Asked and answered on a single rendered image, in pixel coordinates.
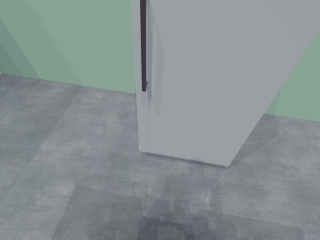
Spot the fridge door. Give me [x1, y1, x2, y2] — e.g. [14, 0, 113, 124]
[134, 0, 320, 166]

